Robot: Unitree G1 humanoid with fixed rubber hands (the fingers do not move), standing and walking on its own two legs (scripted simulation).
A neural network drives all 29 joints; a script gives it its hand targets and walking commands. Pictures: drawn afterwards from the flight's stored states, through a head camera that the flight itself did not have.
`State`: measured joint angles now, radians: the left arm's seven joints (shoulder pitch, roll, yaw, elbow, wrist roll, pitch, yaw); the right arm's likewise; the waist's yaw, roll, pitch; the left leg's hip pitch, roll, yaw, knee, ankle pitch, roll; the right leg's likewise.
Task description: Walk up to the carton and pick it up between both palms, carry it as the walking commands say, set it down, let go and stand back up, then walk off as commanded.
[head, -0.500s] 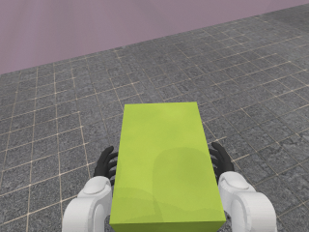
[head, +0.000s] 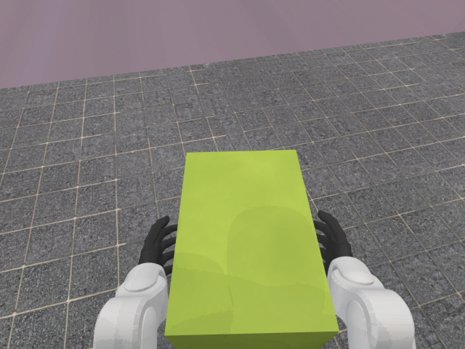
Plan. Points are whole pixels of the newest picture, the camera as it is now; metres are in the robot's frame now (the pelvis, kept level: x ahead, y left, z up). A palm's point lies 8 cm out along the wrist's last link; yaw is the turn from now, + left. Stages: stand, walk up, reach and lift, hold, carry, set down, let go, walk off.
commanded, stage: carry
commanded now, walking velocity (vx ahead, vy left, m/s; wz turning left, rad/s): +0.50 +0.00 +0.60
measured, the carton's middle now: (243, 267) +0.27 -0.02 -0.01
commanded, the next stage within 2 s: none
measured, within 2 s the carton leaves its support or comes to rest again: neither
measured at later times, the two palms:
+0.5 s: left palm (126, 143) +0.49 +0.19 +0.08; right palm (244, 102) +0.61 -0.05 +0.08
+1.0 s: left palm (73, 73) +0.76 +0.37 +0.07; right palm (166, 39) +0.91 +0.15 +0.08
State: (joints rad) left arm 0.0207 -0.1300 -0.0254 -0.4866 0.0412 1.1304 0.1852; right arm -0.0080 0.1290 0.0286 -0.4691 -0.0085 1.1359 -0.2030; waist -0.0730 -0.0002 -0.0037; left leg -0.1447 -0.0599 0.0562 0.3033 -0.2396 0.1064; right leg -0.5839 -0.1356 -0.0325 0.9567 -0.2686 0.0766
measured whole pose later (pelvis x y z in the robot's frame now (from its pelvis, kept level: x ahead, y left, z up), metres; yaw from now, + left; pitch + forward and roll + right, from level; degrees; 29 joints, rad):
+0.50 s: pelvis +0.33 -0.04 +0.00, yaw +24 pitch +3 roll +1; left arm 0.03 -0.13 -0.01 -0.55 0.02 1.15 0.20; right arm -0.02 0.13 0.05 -0.51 -0.04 1.16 -0.19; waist 0.03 0.01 -0.02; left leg -0.56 0.05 0.14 0.74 -0.25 0.03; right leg -0.08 -0.10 -0.37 0.32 -0.29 0.01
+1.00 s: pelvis +0.63 +0.11 +0.00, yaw +34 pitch +5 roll -2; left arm 0.01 -0.13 -0.03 -0.58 0.04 1.14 0.21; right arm -0.03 0.13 0.04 -0.52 -0.01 1.12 -0.19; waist -0.02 0.00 0.01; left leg -0.02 -0.04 0.00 0.22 -0.28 0.08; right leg -0.59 -0.06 -0.11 0.60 -0.11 0.05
